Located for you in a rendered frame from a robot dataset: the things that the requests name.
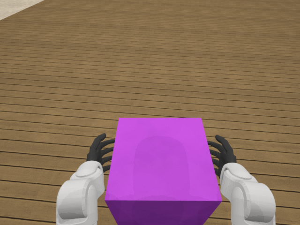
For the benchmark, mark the left robot hand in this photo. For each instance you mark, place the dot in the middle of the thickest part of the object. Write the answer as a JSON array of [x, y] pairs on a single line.
[[96, 151]]

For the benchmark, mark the left robot forearm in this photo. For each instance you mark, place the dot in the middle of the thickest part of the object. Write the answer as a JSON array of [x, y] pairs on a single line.
[[77, 200]]

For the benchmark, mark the right robot forearm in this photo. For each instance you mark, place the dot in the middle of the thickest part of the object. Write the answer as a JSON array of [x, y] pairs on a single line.
[[252, 203]]

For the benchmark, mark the right robot hand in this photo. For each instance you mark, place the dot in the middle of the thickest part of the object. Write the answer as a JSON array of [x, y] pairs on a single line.
[[225, 156]]

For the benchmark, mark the carton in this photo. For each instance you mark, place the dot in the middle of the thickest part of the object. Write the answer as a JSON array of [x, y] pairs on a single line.
[[161, 173]]

